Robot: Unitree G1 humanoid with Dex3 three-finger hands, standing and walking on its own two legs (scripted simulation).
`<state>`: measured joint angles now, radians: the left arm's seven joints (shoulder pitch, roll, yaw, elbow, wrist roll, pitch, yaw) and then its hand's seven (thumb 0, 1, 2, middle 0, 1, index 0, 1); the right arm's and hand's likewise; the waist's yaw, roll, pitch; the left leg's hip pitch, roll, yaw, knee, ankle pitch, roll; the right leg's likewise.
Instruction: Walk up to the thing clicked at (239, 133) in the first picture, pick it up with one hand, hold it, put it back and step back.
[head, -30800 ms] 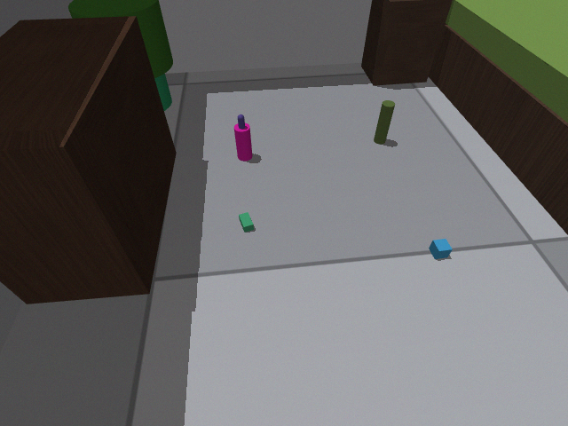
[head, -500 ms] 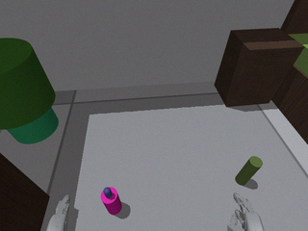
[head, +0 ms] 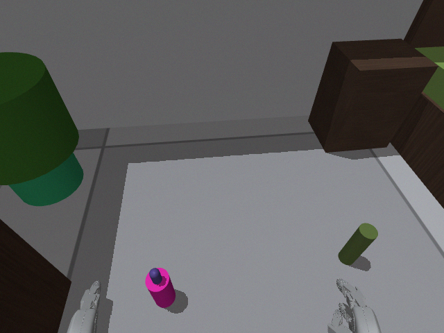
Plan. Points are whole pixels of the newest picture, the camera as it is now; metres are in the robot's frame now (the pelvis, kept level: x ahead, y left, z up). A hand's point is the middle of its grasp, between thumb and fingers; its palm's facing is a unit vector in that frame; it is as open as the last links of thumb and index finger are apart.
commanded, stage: stand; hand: left
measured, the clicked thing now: (160, 285) +0.42 +0.23 -0.58
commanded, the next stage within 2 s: none
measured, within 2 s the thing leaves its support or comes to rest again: neither
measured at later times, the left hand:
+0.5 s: hand out of the picture +0.16 +0.21 -0.09, palm faces -0.02 -0.94 -0.34, open 10.5 cm
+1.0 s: hand out of the picture +0.05 +0.26 -0.11, palm faces +0.00 -0.94 -0.34, open 7.4 cm
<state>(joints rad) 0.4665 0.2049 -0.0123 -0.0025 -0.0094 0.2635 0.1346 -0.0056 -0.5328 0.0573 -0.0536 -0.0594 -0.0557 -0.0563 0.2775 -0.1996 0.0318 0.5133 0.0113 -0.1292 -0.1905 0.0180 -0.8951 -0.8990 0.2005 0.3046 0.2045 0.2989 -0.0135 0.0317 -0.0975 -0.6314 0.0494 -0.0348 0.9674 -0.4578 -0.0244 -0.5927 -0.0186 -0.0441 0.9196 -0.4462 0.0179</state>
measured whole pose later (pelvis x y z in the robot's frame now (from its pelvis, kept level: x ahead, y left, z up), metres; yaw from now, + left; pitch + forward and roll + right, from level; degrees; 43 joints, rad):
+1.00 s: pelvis +0.00 +0.01 +0.05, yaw +1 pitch -3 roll +0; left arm 0.20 0.32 0.00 1.03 0.03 0.00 0.02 0.01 0.90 0.89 -0.20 -0.30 -0.20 -0.30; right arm 0.18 -0.30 -0.02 1.03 -0.03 0.00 -0.01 0.01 -0.90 -0.90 0.20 0.30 0.20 0.30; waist 0.01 0.01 0.06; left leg -0.21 0.00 -0.01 0.52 -0.24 0.00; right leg -0.19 -0.06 -0.03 0.49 -0.25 0.04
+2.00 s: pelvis +0.00 +0.00 +0.06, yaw +0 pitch -3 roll +0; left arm 0.12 0.33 0.01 1.16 0.02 -0.01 0.00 0.01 0.90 0.89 -0.20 -0.30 -0.20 -0.30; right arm 0.12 -0.34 -0.01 1.15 -0.01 0.00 0.00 0.01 -0.90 -0.90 0.20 0.30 0.20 0.30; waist 0.01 0.01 0.06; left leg -0.14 0.02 -0.01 0.35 -0.17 -0.02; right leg -0.12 -0.04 -0.04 0.35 -0.18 0.03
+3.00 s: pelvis -0.04 +0.02 +0.04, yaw +1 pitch -1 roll +1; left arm 0.06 0.37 0.06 0.95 0.04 0.03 0.01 0.01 0.90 0.89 -0.20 -0.30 -0.21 -0.30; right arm 0.08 -0.42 -0.07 0.96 0.01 0.07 0.02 0.01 -0.90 -0.90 0.20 0.30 0.20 0.30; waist -0.01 0.00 0.18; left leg -0.39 -0.07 -0.04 0.95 -0.48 0.04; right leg -0.36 -0.08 -0.02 0.62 -0.24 0.02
